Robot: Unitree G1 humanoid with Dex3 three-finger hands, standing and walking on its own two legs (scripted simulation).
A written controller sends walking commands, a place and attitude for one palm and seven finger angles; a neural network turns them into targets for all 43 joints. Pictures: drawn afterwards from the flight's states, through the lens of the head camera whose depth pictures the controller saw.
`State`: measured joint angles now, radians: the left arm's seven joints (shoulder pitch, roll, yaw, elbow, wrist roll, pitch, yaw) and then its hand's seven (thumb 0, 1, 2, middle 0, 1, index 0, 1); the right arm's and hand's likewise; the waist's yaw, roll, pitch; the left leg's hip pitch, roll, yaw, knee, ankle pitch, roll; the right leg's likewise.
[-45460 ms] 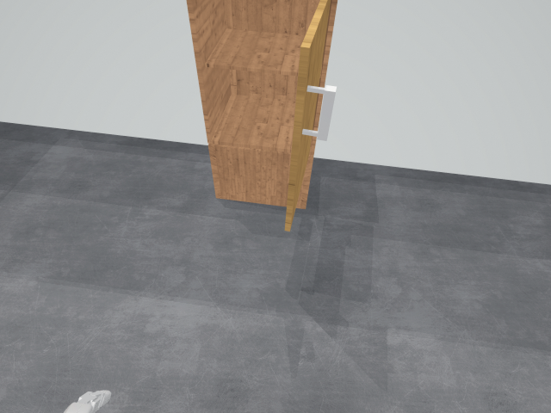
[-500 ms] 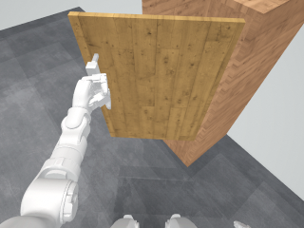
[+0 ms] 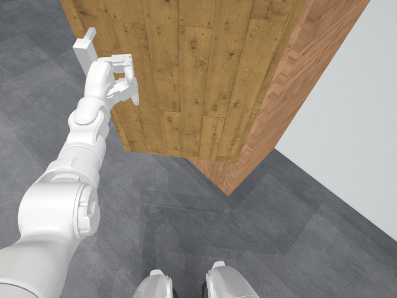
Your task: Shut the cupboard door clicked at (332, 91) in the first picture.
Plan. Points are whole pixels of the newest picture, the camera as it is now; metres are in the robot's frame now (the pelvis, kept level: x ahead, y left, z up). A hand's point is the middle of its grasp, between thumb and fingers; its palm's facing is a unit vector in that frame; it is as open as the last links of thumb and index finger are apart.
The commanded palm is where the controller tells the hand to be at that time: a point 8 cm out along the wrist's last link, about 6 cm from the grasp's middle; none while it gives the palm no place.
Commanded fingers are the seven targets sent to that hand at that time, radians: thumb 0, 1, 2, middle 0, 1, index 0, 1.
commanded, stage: push the door shut along its arc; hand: left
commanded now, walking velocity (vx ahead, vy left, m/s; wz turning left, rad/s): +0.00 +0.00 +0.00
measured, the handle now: (97, 65) +0.58 +0.15 +0.10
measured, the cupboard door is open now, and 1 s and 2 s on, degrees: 38 26 23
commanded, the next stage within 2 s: pull the fist back off the door in 0.88 s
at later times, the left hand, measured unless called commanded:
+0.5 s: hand (146, 67) +0.55 +0.05 +0.11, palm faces -0.31 -0.95 -0.01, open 3.1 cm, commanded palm +0.56 +0.10 +0.10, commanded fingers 0.00 0.90 0.90 -1.30 -1.50 -1.30 -1.50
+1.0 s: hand (161, 56) +0.58 +0.02 +0.11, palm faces -0.39 -0.92 -0.02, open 3.5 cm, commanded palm +0.60 +0.05 +0.10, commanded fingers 0.00 0.90 0.90 -1.30 -1.50 -1.30 -1.50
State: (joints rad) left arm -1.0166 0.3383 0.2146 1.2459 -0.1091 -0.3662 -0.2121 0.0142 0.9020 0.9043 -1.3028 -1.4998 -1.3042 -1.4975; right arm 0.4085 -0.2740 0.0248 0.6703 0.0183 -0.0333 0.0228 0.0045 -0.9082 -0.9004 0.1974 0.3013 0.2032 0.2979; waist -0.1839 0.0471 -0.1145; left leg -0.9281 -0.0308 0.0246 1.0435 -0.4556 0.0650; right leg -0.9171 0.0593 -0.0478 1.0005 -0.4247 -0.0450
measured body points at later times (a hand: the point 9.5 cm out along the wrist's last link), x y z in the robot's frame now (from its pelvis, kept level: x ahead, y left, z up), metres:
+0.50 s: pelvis +0.01 -0.01 -0.01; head +0.15 +0.00 +0.42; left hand +0.56 +0.11 +0.11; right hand -0.02 -0.28 -0.12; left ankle +0.02 +0.08 -0.67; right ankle +0.03 -0.09 -0.67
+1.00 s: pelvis +0.00 -0.02 -0.03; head +0.17 -0.01 +0.39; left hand +0.60 +0.07 +0.11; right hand -0.05 -0.29 -0.13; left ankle +0.02 +0.08 -0.67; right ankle +0.03 -0.10 -0.67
